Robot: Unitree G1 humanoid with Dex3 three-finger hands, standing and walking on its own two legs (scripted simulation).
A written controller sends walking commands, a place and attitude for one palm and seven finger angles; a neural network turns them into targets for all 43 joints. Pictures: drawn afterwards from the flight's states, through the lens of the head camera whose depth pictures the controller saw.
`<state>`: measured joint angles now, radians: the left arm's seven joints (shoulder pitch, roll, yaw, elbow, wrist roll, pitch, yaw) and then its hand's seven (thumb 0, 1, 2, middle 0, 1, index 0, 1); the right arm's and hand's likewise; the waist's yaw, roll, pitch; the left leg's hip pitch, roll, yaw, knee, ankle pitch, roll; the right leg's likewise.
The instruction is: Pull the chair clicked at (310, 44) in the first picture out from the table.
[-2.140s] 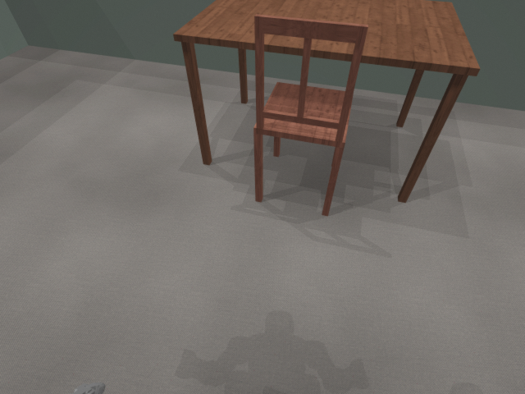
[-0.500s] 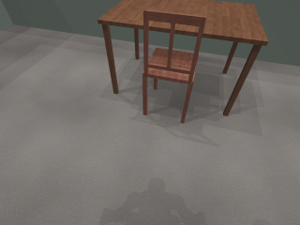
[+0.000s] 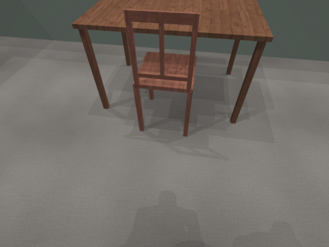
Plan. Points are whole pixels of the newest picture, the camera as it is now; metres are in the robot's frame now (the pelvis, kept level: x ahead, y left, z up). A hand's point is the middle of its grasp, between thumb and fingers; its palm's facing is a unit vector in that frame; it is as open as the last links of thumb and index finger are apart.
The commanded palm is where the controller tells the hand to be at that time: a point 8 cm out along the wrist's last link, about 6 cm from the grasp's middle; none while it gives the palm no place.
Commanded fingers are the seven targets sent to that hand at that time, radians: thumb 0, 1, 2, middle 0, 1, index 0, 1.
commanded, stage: walk to a spot facing it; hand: left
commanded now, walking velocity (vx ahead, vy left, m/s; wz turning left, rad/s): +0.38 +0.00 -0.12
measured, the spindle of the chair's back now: (161, 51) +1.06 +0.10 -0.06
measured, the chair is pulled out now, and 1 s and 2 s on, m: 0.00 0.00 0.00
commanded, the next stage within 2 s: take the last steps up to it in 0.46 s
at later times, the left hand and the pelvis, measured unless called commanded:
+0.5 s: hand (90, 241) +0.17 +0.24 -0.18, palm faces -0.03 -0.99 -0.15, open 7.4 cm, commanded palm none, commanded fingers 0.00 0.90 0.90 -0.20 -0.30 -0.20 -0.30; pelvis +0.20 +0.06 +0.00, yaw -9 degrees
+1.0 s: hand (125, 158) +0.43 +0.18 -0.15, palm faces -0.12 -0.97 -0.21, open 7.1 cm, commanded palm none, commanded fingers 0.00 0.90 0.90 -0.20 -0.30 -0.20 -0.30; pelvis +0.33 +0.02 +0.01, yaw -10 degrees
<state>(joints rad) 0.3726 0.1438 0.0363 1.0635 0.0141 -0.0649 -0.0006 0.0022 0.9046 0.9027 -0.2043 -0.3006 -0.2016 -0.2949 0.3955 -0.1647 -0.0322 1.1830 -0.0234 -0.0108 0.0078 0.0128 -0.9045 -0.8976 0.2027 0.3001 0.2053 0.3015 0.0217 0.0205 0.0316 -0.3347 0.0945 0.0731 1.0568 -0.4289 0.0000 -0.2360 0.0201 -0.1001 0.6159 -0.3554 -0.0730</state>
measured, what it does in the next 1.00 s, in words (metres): walks ahead: left foot, then right foot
